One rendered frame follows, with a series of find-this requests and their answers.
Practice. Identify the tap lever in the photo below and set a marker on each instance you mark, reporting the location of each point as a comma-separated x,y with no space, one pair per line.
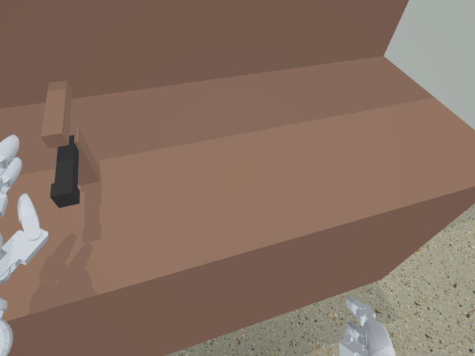
64,191

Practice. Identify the counter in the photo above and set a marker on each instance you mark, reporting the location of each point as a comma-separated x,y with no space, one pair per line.
238,160

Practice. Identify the right robot hand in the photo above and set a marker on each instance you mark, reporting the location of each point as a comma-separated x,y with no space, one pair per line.
372,340

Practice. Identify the left robot hand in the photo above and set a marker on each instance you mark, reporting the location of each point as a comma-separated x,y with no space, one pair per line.
23,245

